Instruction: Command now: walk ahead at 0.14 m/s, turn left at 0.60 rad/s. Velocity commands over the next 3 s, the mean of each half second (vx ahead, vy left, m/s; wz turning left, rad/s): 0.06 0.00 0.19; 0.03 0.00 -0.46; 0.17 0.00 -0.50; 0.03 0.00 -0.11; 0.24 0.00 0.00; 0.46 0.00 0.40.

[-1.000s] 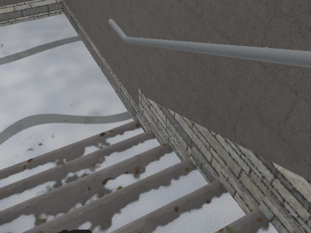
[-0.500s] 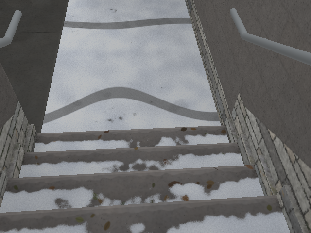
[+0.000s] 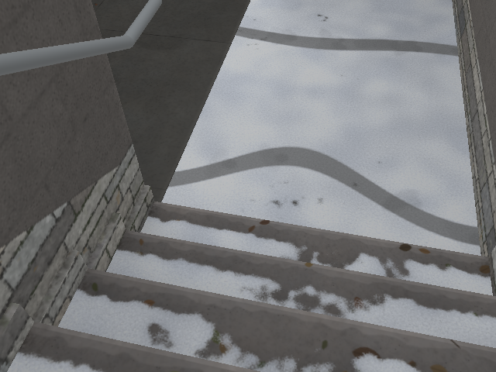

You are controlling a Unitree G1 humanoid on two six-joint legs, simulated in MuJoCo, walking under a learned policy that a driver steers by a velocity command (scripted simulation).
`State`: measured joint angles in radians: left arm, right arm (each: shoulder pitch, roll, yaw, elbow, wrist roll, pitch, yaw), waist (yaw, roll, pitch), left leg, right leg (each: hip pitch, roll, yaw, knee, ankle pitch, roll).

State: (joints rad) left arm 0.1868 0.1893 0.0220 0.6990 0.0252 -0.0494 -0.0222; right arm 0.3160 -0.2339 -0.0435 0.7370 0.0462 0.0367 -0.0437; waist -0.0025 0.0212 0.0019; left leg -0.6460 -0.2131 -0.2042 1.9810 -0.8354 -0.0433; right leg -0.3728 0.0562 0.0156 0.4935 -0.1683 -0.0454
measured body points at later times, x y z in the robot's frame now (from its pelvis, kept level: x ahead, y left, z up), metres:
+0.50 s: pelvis -0.01 +0.06 +0.00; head -0.01 +0.07 +0.45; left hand +0.02 +0.33 -0.13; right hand +0.23 -0.10 -0.06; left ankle -0.02 +0.20 -0.58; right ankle +0.06 -0.08 -0.72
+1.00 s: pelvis -0.02 +0.04 -0.01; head -0.01 -0.02 +0.44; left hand +0.08 +0.28 -0.11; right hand +0.14 -0.22 -0.11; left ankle +0.02 +0.20 -0.46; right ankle +0.03 -0.02 -0.73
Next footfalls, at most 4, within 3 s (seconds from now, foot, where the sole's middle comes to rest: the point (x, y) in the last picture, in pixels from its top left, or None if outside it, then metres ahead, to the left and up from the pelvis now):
0.44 left None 0.01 0.21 -0.62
0.80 right None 0.07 -0.02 -0.77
1.60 left None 0.14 0.20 -0.77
1.94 right None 0.08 -0.07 -0.77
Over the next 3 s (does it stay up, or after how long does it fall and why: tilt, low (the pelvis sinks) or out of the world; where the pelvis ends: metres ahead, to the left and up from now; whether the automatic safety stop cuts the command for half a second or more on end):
stays up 0.45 -0.06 -0.17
